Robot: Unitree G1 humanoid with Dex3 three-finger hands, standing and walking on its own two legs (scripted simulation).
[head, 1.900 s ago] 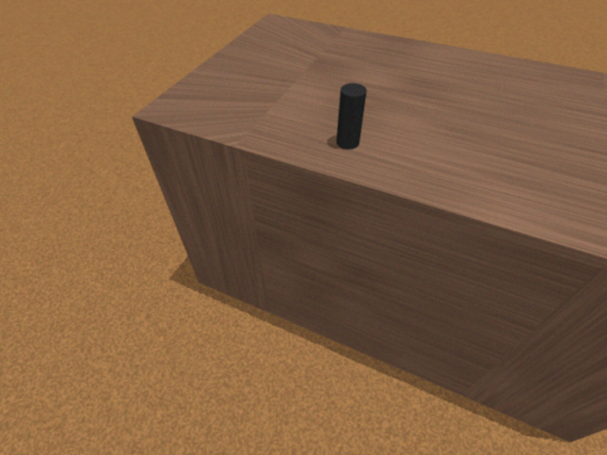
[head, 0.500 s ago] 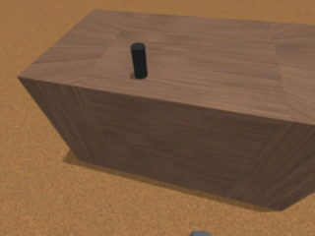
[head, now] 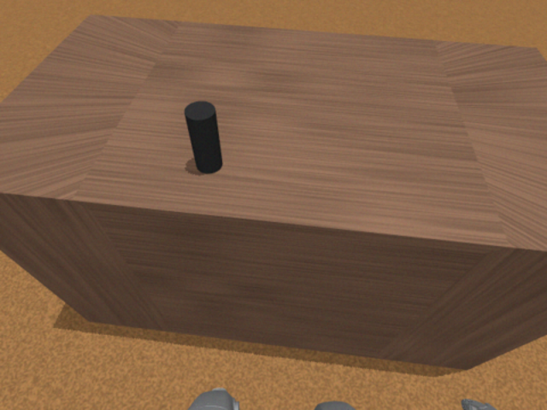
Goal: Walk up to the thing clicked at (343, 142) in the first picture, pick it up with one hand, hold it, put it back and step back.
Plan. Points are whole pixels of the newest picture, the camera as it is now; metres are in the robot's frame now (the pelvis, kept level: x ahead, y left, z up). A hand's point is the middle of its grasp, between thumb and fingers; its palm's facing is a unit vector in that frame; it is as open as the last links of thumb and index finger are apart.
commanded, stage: walk up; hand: left
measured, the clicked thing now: (205, 139) +0.54 +0.14 +0.06
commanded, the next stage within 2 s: stand in 1.38 s
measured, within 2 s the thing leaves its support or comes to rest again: neither
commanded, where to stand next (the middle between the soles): +0.09 +0.01 m, yaw -6 degrees
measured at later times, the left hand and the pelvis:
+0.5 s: hand (121, 378) +0.18 +0.26 -0.14, palm faces -0.14 -0.92 -0.37, open 7.4 cm; pelvis +0.04 +0.01 +0.00, yaw -6 degrees
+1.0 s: hand out of the picture +0.13 +0.26 -0.13, palm faces -0.15 -0.93 -0.33, open 7.4 cm; pelvis +0.03 +0.02 +0.03, yaw -8 degrees
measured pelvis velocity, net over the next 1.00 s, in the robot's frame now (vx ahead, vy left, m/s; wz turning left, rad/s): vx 0.03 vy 0.02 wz -0.14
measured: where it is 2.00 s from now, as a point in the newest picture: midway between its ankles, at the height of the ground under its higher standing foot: outside the picture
